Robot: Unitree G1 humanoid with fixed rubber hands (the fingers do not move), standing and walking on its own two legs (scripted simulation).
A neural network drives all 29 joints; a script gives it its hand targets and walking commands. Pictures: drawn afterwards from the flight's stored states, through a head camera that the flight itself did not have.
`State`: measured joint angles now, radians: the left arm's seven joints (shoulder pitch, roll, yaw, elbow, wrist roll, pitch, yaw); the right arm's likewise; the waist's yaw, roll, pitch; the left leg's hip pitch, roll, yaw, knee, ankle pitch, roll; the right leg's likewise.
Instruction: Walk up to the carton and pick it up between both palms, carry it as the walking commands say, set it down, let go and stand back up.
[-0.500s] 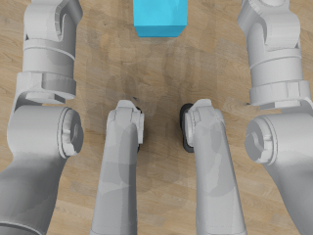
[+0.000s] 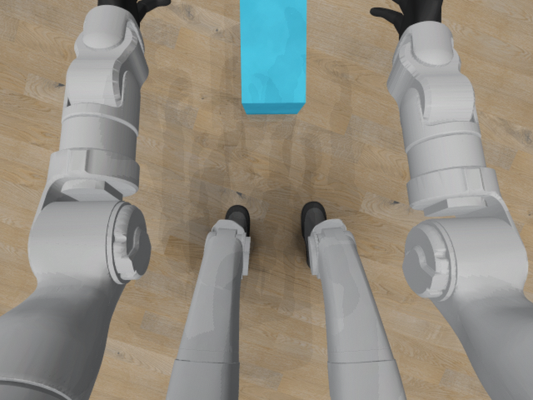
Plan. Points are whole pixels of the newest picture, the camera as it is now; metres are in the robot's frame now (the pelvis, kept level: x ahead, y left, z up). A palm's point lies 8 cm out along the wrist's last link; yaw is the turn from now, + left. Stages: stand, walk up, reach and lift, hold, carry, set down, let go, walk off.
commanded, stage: set down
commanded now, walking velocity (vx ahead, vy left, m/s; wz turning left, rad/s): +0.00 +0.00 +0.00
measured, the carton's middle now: (272, 57) +0.62 +0.01 -0.55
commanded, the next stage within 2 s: let go in 0.06 s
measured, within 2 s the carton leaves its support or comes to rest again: neither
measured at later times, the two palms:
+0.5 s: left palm (82, 82) +0.45 +0.20 -0.05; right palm (486, 85) +0.45 -0.18 -0.04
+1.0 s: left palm out of the picture +0.31 +0.23 +0.05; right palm out of the picture +0.31 -0.22 +0.05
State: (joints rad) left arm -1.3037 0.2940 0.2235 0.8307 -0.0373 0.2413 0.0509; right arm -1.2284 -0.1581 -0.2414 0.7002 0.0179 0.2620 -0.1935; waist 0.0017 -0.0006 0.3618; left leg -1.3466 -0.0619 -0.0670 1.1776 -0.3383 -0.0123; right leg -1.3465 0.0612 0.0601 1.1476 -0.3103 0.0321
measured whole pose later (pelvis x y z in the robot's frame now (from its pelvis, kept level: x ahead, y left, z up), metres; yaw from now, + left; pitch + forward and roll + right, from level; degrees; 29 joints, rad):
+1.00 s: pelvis +0.14 +0.00 +0.13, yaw -1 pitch +7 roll +0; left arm 0.22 0.19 0.06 0.44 0.01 0.00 -0.04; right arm 0.23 -0.19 -0.03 0.45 -0.01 -0.01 0.04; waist 0.01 -0.01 -0.02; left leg -0.28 -0.04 -0.05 0.41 -0.26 0.02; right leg -0.30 0.02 0.09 0.42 -0.25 0.01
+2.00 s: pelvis +0.12 +0.01 +0.12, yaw -1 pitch -2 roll +0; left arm 0.25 0.31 0.02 0.81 0.04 -0.02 0.02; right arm 0.22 -0.32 -0.03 0.85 -0.04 -0.02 -0.02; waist 0.00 0.01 -0.07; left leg -0.15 -0.04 -0.03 0.50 -0.31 0.02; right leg -0.18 0.02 0.09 0.51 -0.29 0.01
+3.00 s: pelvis +0.10 +0.00 +0.13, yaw -2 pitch -4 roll +0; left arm 0.18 0.36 -0.01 1.02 0.02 -0.02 0.01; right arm 0.16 -0.36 -0.01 1.06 -0.01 -0.02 -0.01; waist 0.00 0.00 0.00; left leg -0.11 -0.02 -0.03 0.39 -0.22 0.01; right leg -0.14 0.03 0.10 0.41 -0.20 0.01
